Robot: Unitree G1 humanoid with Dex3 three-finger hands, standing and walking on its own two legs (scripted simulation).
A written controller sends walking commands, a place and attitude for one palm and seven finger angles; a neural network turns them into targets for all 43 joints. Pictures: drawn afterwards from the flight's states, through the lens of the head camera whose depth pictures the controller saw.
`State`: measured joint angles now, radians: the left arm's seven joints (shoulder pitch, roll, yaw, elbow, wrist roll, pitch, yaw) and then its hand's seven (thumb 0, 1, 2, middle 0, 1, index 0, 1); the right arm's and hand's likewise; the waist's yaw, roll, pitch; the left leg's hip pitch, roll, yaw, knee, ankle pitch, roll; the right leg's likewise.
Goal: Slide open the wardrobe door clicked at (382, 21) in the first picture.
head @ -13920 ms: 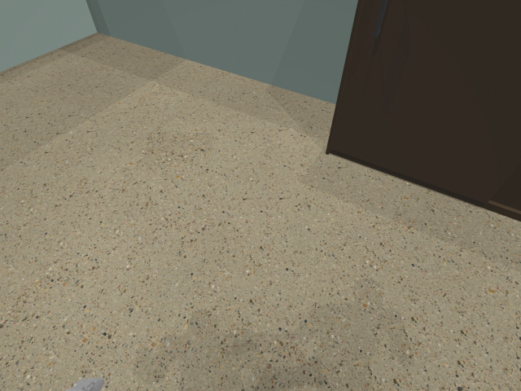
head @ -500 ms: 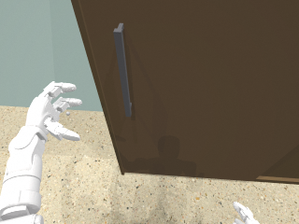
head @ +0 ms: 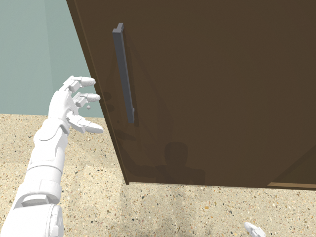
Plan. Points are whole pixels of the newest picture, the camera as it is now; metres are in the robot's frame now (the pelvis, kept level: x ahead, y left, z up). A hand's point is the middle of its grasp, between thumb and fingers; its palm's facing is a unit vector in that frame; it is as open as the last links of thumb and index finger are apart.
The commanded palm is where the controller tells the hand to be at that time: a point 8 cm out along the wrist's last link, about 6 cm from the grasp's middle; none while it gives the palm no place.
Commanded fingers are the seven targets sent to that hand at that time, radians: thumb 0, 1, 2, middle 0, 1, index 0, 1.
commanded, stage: move the hooked fingers beside the handle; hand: left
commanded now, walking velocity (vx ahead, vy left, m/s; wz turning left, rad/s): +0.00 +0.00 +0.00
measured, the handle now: (126, 81) +0.51 +0.11 +0.12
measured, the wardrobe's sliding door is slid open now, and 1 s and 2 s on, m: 0.00 0.00 0.00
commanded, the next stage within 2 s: feel for the door with the fingertips in 1.14 s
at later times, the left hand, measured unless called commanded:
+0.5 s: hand (98, 96) +0.44 +0.18 +0.12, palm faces -0.01 -1.00 +0.01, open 14.0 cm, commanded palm +0.42 +0.23 +0.12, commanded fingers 0.00 -0.50 0.30 -0.30 -1.20 -0.30 -1.20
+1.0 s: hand (100, 97) +0.45 +0.18 +0.11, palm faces -0.01 -1.00 +0.01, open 14.0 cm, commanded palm +0.42 +0.22 +0.12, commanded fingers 0.00 -0.50 0.30 -0.30 -1.20 -0.30 -1.20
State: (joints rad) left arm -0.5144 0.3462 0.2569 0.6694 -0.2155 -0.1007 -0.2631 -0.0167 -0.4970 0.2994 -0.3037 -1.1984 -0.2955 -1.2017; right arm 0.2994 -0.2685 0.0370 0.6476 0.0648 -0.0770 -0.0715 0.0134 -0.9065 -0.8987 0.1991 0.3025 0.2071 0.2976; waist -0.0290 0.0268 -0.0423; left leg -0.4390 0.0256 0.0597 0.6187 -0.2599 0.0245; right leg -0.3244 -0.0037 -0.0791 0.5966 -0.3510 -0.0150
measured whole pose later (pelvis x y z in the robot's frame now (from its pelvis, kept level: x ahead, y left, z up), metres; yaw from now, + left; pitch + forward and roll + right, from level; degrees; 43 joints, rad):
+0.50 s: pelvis -0.01 -0.01 -0.01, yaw -1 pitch +8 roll -1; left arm -0.72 0.41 0.31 0.96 -0.19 -0.23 -0.27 -0.02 -0.50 0.30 -0.30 -1.20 -0.30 -1.20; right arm 0.37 -0.28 0.02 0.67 0.06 -0.02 -0.06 0.01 -0.91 -0.90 0.20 0.30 0.21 0.30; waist -0.08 0.02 -0.06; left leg -0.53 0.05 0.07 0.67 -0.27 0.01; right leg -0.43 0.02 -0.07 0.65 -0.36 -0.03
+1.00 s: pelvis +0.00 +0.00 -0.01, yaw -1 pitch +8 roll -1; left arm -0.72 0.36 0.28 0.94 -0.17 -0.23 -0.22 -0.02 -0.50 0.30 -0.30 -1.20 -0.30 -1.20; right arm 0.33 -0.26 0.02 0.65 0.05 -0.02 -0.05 0.01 -0.91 -0.90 0.20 0.30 0.21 0.30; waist -0.07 0.02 -0.07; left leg -0.56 0.04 0.07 0.70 -0.29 0.03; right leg -0.44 0.01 -0.07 0.67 -0.37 -0.01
